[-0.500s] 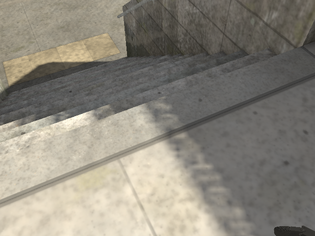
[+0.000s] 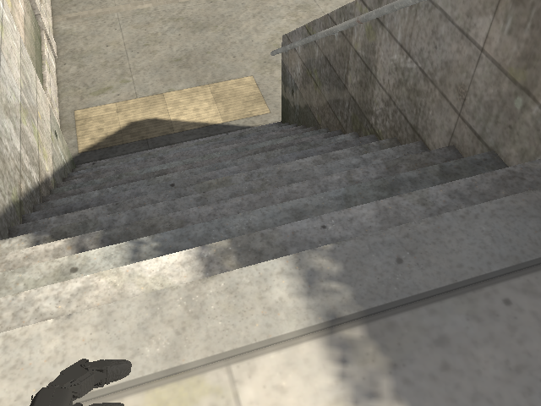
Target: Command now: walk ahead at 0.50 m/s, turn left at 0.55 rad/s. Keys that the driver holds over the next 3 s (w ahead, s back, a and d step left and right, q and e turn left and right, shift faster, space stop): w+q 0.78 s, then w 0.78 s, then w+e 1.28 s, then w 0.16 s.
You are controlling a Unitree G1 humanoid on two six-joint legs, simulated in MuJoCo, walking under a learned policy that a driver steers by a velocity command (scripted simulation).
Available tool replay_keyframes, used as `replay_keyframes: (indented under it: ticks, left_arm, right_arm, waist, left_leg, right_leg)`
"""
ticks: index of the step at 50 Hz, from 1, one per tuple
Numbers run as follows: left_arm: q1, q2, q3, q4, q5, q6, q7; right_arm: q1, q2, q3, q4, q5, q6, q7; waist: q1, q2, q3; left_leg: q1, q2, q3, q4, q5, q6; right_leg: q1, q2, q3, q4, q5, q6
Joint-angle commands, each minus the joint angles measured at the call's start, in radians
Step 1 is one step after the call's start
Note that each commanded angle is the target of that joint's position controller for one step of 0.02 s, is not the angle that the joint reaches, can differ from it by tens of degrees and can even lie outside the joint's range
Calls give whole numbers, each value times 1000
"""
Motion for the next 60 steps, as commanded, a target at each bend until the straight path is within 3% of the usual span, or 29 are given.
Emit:
replay_keyframes:
  ticks: [1,3,5,9,14,19,21,23,24,25,26,27,28,29,30,32,35,39,42,45,47,48,49,50,51,53,55,56,60]
  left_arm:
    - [294,163,65,8,-10,11,9]
    - [210,112,46,9,-5,22,8]
    - [174,96,40,20,3,20,8]
    - [186,143,57,62,0,8,8]
    - [204,176,59,100,-6,21,12]
    - [264,224,70,140,-29,46,13]
    - [258,255,80,139,-38,61,22]
    - [251,249,75,133,-40,72,33]
    - [282,186,51,112,-3,65,33]
    - [368,76,11,50,21,34,15]
    - [242,186,34,43,-21,7,3]
    - [176,201,40,19,-48,-4,0]
    - [164,182,34,22,-32,-8,8]
    - [168,180,39,29,-11,-5,14]
    - [190,183,42,35,-7,8,14]
    - [204,158,39,41,1,30,15]
    - [110,119,25,13,10,42,22]
    - [-27,88,11,-23,10,28,3]
    - [-78,98,16,-49,6,17,-16]
    - [-43,127,34,-54,-4,8,-23]
    - [77,138,45,-24,5,5,-20]
    - [178,177,57,-12,21,2,-19]
    - [340,236,82,32,20,14,-18]
    - [414,218,80,70,-22,29,-33]
    - [374,159,61,60,-42,35,-31]
    - [245,128,41,37,-12,43,-25]
    - [194,92,30,40,10,38,-21]
    - [197,85,28,48,8,37,-19]
    - [239,140,44,81,-5,32,-6]
  right_arm:
    - [-10,-130,-15,-110,10,-25,0]
    - [-101,-118,-21,-128,-8,-15,5]
    - [-105,-86,-22,-138,-1,-5,16]
    - [-159,-44,-10,-171,-7,4,23]
    - [-278,-24,1,-196,-6,-9,49]
    - [-393,-32,0,-256,-1,-8,76]
    - [-351,-58,-17,-262,-11,0,74]
    - [-89,-141,-68,-200,-10,9,59]
    - [46,-232,-98,-175,-1,21,35]
    - [-15,-319,-94,-205,-3,6,38]
    - [23,-215,-71,-209,-6,-6,48]
    - [-5,-174,-55,-191,-14,-17,50]
    - [-59,-148,-47,-194,-10,-20,49]
    - [-113,-127,-39,-203,-16,-19,47]
    - [-149,-110,-31,-217,-30,-20,44]
    - [-156,-112,-32,-207,-30,-26,35]
    - [-104,-131,-38,-173,-20,-24,13]
    - [-50,-136,-40,-133,-8,-13,-6]
    - [4,-128,-36,-93,-5,-10,-10]
    - [10,-113,-31,-74,-9,2,-16]
    - [-14,-98,-25,-82,-8,14,-17]
    - [6,-54,-8,-94,-16,15,-15]
    - [138,-24,1,-74,0,13,-17]
    - [181,-51,0,-61,9,8,-15]
    - [86,-116,-20,-65,18,10,-14]
    - [-87,-117,-23,-114,-4,12,-15]
    - [-52,-88,-22,-99,-11,10,-11]
    - [-38,-75,-20,-89,-12,8,-10]
    - [-147,-46,-3,-114,-25,-4,-13]
  waist:
    - [160,-193,-151]
    - [130,-110,-10]
    - [94,-153,26]
    - [89,-120,39]
    - [129,-93,51]
    - [153,-98,86]
    - [111,-125,46]
    - [-37,-101,-103]
    - [-75,56,-199]
    - [52,266,-328]
    - [-42,118,-362]
    - [-30,91,-203]
    - [10,1,-125]
    - [50,-5,-77]
    - [83,16,-63]
    - [101,16,-53]
    - [79,13,-9]
    - [29,46,6]
    - [4,60,1]
    - [30,97,11]
    - [90,92,-22]
    - [118,2,-131]
    - [132,-208,-286]
    - [140,-345,-295]
    - [156,-202,-144]
    - [121,-88,41]
    - [65,-138,42]
    - [58,-153,30]
    - [87,-104,26]
  left_leg:
    - [-633,91,34,500,-40,-28]
    - [-600,146,77,471,92,-41]
    - [-534,186,97,431,150,-45]
    - [-560,205,114,338,253,-67]
    - [-515,193,169,73,494,-51]
    - [-481,163,239,-77,412,0]
    - [-377,103,300,-103,300,41]
    - [6,20,328,-187,356,107]
    - [308,186,65,-205,405,178]
    - [571,419,-519,-345,238,372]
    - [556,424,-565,-439,141,345]
    - [441,391,-421,-443,194,300]
    - [298,343,-308,-443,275,269]
    - [176,302,-223,-448,388,249]
    - [93,273,-177,-468,456,244]
    - [9,256,-138,-491,542,257]
    - [-52,222,-84,-500,556,249]
    - [-88,168,-50,-450,491,184]
    - [-59,200,-94,-413,488,171]
    - [28,238,-166,-350,490,160]
    - [56,204,-159,-253,565,127]
    - [-20,141,-99,-41,495,87]
    - [-318,14,20,308,230,6]
    - [-507,-14,42,513,-139,-17]
    - [-605,35,14,606,-80,-11]
    - [-588,91,64,559,68,-11]
    - [-496,156,84,438,153,-7]
    - [-476,171,99,396,167,-11]
    - [-513,211,110,151,318,-23]
  right_leg:
    - [666,-439,612,-182,-341,-222]
    - [452,-349,379,-228,-162,-174]
    - [333,-296,244,-280,-65,-157]
    - [302,-304,101,-333,98,-190]
    - [341,-278,-72,-316,204,-154]
    - [451,-324,-137,-265,285,-121]
    - [489,-328,-180,-132,618,-102]
    - [385,-278,-237,225,753,-55]
    - [116,-224,-243,553,327,-7]
    - [-269,-21,-85,861,-487,41]
    - [-357,-58,66,923,-445,25]
    - [-412,-92,46,889,-361,9]
    - [-374,-132,44,809,-281,6]
    - [-311,-154,43,729,-235,13]
    - [-248,-169,51,695,-200,19]
    - [-205,-161,32,631,-170,46]
    - [-228,-137,18,464,-34,79]
    - [-135,-75,13,173,216,67]
    - [-73,-50,12,107,264,35]
    - [-43,-49,18,54,110,-2]
    - [105,-52,0,-19,121,-49]
    - [321,-167,104,10,223,-106]
    - [676,-338,419,6,83,-257]
    - [714,-434,722,-153,-301,-308]
    - [603,-421,702,-201,-505,-269]
    - [324,-347,491,-246,-383,-227]
    - [221,-258,345,-276,-253,-198]
    - [212,-243,312,-286,-213,-203]
    - [253,-256,231,-314,-9,-233]
Next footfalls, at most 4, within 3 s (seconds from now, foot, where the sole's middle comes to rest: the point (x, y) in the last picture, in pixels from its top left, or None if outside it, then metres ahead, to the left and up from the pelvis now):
0.48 left None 0.36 0.19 -0.76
0.94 right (219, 335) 0.68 0.13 -0.76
1.46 left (96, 341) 0.69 0.44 -0.76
2.02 right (165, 284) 0.97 0.31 -0.95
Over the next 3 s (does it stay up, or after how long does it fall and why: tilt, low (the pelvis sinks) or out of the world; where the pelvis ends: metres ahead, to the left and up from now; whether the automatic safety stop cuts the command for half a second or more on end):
stays up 1.27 0.45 -0.45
